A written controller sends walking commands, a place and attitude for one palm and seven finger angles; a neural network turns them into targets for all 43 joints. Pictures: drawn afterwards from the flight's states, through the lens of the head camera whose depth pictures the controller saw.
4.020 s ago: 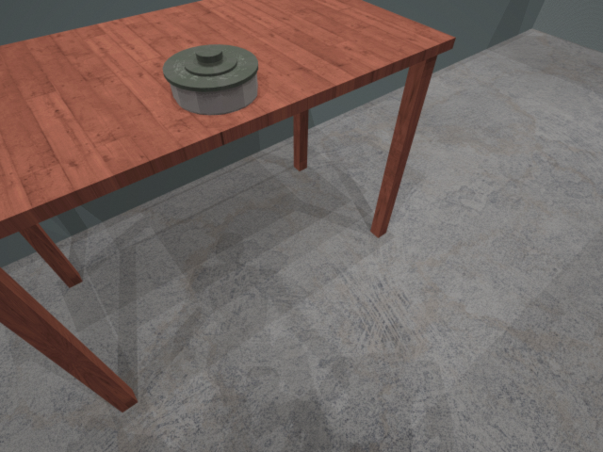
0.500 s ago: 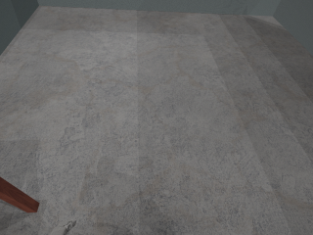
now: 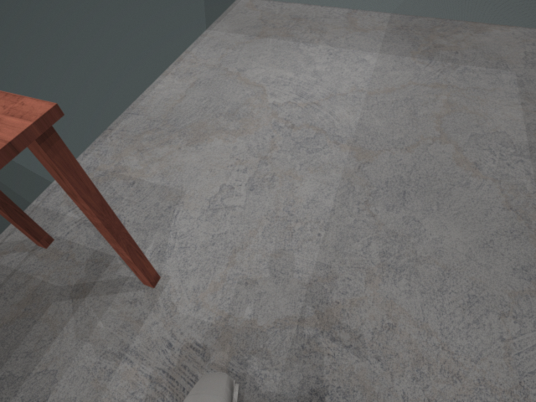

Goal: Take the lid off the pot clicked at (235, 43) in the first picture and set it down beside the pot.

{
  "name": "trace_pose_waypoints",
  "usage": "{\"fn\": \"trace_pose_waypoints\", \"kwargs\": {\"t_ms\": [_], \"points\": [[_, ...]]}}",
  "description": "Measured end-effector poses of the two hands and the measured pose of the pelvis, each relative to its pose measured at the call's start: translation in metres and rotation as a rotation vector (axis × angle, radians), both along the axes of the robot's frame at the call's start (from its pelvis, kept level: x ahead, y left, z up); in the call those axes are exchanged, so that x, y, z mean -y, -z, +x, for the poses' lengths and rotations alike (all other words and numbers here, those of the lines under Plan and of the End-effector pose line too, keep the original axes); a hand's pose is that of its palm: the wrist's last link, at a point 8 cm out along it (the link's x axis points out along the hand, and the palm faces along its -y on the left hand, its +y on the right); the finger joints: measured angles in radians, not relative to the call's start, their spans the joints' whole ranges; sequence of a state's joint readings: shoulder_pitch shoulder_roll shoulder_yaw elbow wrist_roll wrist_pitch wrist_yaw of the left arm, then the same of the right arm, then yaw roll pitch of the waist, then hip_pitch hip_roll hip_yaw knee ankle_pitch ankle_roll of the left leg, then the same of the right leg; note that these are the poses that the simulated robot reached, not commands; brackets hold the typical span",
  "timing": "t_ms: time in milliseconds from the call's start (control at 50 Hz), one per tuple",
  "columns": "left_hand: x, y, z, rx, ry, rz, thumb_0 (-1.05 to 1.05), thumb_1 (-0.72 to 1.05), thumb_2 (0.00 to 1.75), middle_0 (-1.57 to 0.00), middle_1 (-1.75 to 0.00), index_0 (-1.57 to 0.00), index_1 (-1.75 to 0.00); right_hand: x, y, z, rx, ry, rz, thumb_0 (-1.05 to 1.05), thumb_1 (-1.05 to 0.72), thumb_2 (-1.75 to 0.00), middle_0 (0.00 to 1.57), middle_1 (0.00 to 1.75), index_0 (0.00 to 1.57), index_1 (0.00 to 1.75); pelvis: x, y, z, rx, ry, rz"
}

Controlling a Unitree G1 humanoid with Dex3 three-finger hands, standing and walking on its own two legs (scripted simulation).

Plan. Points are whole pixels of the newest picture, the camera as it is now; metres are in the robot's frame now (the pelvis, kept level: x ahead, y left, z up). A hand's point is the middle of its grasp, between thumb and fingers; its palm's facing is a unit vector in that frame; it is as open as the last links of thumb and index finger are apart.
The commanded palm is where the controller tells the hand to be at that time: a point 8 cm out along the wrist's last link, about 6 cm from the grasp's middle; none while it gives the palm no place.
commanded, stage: turn to face it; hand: left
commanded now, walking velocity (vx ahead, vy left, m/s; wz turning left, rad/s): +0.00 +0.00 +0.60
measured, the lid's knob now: out of the picture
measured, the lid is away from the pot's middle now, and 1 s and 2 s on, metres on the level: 0.00 0.00 0.00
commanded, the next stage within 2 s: take the last steps up to it in 1.94 s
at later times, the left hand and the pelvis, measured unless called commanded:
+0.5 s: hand out of the picture +0.03 +0.30 -0.17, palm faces +0.33 -0.91 -0.24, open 7.3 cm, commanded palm none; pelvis +0.00 +0.06 +0.00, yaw +17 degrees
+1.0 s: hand out of the picture +0.00 +0.23 -0.14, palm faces +0.54 -0.79 -0.29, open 7.3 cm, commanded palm none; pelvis +0.02 +0.01 +0.00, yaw +36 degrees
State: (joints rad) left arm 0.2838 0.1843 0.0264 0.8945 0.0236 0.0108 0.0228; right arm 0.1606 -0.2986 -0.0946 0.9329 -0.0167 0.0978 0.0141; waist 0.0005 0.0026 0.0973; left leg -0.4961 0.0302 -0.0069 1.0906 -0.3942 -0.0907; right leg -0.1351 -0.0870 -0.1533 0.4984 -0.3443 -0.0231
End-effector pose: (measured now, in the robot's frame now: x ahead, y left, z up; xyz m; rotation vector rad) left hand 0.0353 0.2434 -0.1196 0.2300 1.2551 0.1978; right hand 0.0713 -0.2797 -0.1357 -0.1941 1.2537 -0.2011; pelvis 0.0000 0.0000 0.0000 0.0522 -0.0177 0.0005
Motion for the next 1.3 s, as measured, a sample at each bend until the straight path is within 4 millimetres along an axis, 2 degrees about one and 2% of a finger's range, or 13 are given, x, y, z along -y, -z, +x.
{"fn": "trace_pose_waypoints", "kwargs": {"t_ms": [60,140,200,240,360,480,680,780,920,1040,1120,1200,1300], "points": [[-0.007,0.007,-0.033,-0.063,-0.064,-0.015,0.0,0.91,0.9,-0.21,-0.3,-0.21,-0.3,-0.016,-0.003,0.036,0.037,-0.078,-0.002,0.01,-0.91,-0.9,0.19,0.3,0.2,0.3,-0.008,0.002,0.0,-0.003,-0.039,-0.006],[-0.024,0.02,-0.073,-0.137,-0.155,-0.036,0.0,0.91,0.9,-0.21,-0.3,-0.21,-0.3,-0.052,-0.009,0.086,0.107,-0.192,-0.005,0.01,-0.91,-0.9,0.19,0.3,0.2,0.3,-0.023,0.008,0.001,-0.011,-0.092,-0.023],[-0.044,0.038,-0.095,-0.165,-0.22,-0.052,0.0,0.91,0.9,-0.21,-0.3,-0.21,-0.3,-0.083,-0.012,0.118,0.178,-0.277,-0.018,0.01,-0.91,-0.9,0.19,0.3,0.2,0.3,-0.039,0.02,0.003,-0.015,-0.136,-0.035],[-0.057,0.043,-0.1,-0.174,-0.253,-0.052,0.0,0.91,0.9,-0.21,-0.3,-0.21,-0.3,-0.101,-0.018,0.127,0.208,-0.312,-0.017,0.01,-0.91,-0.9,0.2,0.3,0.2,0.3,-0.045,0.02,0.002,-0.006,-0.155,-0.036],[-0.085,0.033,-0.072,-0.054,-0.294,-0.048,0.01,0.91,0.9,-0.2,-0.3,-0.2,-0.29,-0.128,-0.034,0.119,0.183,-0.357,-0.024,0.0,-0.9,-0.9,0.2,0.3,0.2,0.3,-0.057,0.005,0.002,0.006,-0.22,-0.078],[-0.098,0.018,-0.037,0.078,-0.301,-0.028,0.0,0.91,0.9,-0.2,-0.3,-0.2,-0.29,-0.131,-0.031,0.1,0.12,-0.36,-0.015,0.01,-0.9,-0.9,0.2,0.3,0.21,0.3,-0.061,-0.001,0.003,0.0,-0.285,-0.087],[-0.087,-0.002,0.003,0.178,-0.318,0.026,0.0,0.91,0.9,-0.2,-0.3,-0.2,-0.29,-0.095,-0.006,0.065,-0.033,-0.347,-0.008,0.01,-0.9,-0.9,0.2,0.3,0.21,0.3,-0.04,0.002,0.011,-0.024,-0.4,-0.073],[-0.065,-0.009,0.006,0.222,-0.345,0.072,0.0,0.91,0.9,-0.2,-0.3,-0.21,-0.29,-0.069,0.016,0.068,-0.095,-0.365,0.011,0.01,-0.9,-0.9,0.2,0.3,0.21,0.3,-0.019,0.011,0.018,-0.032,-0.459,-0.056],[-0.03,-0.02,-0.036,0.17,-0.455,0.075,0.0,0.91,0.9,-0.21,-0.3,-0.21,-0.3,-0.065,0.016,0.1,-0.107,-0.467,0.031,0.01,-0.91,-0.9,0.2,0.3,0.2,0.3,-0.007,0.001,0.024,-0.007,-0.571,-0.02],[-0.007,-0.01,-0.086,0.113,-0.583,0.043,0.0,0.91,0.9,-0.21,-0.3,-0.21,-0.3,-0.089,0.011,0.136,-0.09,-0.592,0.022,0.01,-0.91,-0.9,0.2,0.3,0.2,0.3,-0.008,0.0,0.023,0.004,-0.657,-0.003],[0.005,0.002,-0.133,0.044,-0.679,0.01,0.0,0.91,0.9,-0.21,-0.3,-0.21,-0.3,-0.127,0.005,0.165,-0.038,-0.692,0.014,0.01,-0.91,-0.9,0.2,0.3,0.2,0.3,-0.016,0.002,0.016,0.007,-0.708,-0.011],[0.01,0.02,-0.186,-0.032,-0.776,-0.028,0.0,0.91,0.9,-0.21,-0.3,-0.21,-0.3,-0.181,-0.004,0.191,0.054,-0.804,0.01,0.01,-0.91,-0.9,0.19,0.3,0.2,0.3,-0.03,0.009,0.005,0.005,-0.757,-0.031],[0.003,0.044,-0.239,-0.103,-0.879,-0.061,0.01,0.91,0.9,-0.21,-0.3,-0.21,-0.3,-0.241,-0.016,0.204,0.178,-0.922,0.01,0.01,-0.91,-0.9,0.2,0.3,0.2,0.3,-0.048,0.021,-0.008,0.003,-0.812,-0.048]]}}
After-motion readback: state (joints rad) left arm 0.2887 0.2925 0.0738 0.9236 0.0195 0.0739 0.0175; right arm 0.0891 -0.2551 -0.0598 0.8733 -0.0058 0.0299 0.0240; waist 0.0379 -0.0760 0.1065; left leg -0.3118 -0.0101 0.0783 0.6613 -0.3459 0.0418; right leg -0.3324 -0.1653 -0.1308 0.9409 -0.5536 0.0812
